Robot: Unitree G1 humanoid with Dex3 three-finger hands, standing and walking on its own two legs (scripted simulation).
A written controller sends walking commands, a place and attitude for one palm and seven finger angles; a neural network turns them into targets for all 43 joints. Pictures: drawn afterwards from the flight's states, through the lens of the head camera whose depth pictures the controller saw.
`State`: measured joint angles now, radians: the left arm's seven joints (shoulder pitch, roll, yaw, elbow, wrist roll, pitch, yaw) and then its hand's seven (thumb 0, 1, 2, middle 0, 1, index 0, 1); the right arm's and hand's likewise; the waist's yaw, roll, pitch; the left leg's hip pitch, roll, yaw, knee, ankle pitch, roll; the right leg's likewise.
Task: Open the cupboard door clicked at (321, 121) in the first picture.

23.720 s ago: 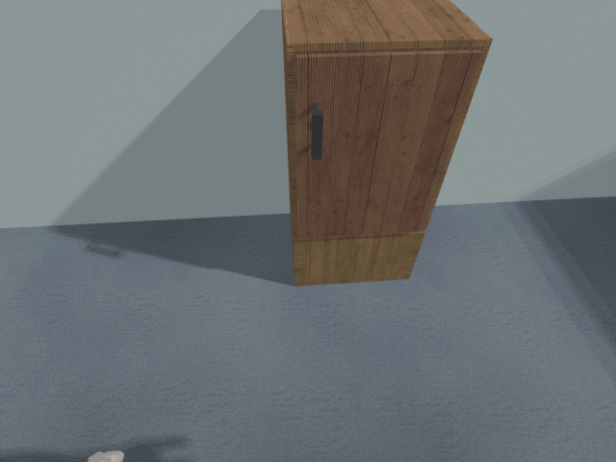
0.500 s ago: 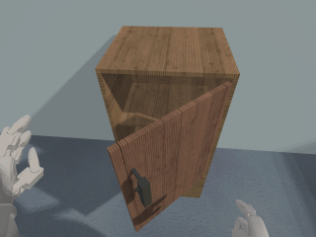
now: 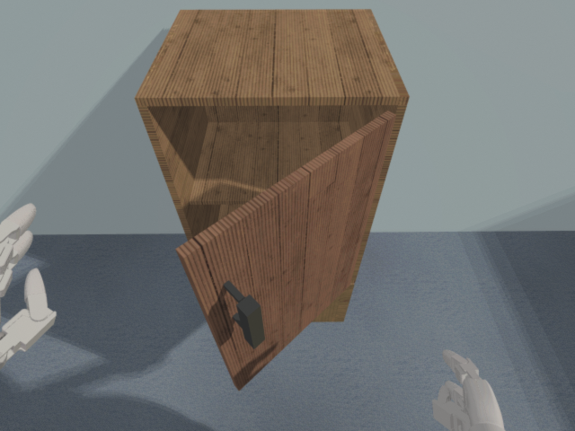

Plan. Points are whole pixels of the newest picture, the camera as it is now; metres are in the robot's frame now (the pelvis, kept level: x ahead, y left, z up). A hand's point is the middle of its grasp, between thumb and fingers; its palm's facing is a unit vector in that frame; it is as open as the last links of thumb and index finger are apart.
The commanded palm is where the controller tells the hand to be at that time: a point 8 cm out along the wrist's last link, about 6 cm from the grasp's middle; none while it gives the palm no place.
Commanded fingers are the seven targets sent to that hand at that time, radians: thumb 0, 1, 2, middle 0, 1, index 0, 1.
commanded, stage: step back with the hand held close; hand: left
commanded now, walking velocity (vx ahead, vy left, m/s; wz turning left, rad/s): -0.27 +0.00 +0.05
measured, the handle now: (243, 314) +0.29 +0.09 -0.03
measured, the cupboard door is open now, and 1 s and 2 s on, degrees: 43 43 43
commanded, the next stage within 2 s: stop stepping back and stand still in 0.86 s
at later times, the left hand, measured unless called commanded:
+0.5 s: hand out of the picture +0.09 +0.29 +0.16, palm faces +0.51 -0.72 -0.47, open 7.4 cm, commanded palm +0.03 +0.32 +0.17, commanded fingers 0.00 0.90 0.90 -0.20 -0.30 -0.20 -0.30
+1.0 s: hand out of the picture +0.02 +0.25 +0.16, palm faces +0.35 -0.83 -0.43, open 7.4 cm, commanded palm -0.05 +0.30 +0.17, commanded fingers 0.00 0.90 0.90 -0.20 -0.30 -0.20 -0.30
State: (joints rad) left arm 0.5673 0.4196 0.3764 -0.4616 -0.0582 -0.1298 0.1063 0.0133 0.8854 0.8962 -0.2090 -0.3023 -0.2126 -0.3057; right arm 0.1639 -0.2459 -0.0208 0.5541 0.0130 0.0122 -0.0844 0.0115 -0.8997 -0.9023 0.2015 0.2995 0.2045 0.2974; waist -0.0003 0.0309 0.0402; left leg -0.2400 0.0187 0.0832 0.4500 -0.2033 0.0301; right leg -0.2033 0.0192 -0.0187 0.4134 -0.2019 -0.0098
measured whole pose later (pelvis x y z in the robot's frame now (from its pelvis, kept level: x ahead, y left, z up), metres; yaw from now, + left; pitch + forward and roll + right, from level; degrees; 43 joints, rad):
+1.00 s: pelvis -0.20 +0.00 -0.02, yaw -3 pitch +3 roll -3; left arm 0.52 0.46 0.44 -0.59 -0.07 -0.26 0.14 0.01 0.89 0.90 -0.20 -0.30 -0.21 -0.31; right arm 0.11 -0.15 0.03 0.64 -0.04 -0.11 -0.03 0.01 -0.90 -0.90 0.21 0.30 0.21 0.30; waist 0.02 -0.02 0.02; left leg -0.58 0.08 0.05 0.48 -0.06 -0.01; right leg -0.09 0.04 0.00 0.43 -0.39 -0.02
